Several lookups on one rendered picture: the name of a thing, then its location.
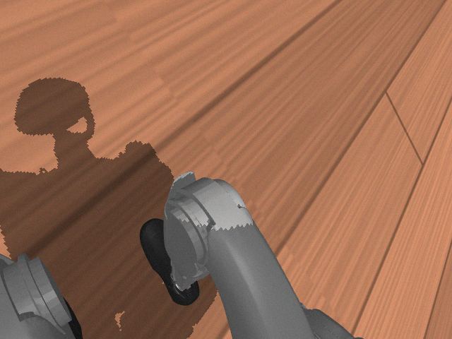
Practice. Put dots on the right robot foot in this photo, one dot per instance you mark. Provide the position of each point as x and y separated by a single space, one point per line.
152 242

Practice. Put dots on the left robot foot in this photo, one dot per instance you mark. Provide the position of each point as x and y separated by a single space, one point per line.
74 324

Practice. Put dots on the right robot hand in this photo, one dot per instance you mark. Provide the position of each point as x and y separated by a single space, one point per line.
324 327

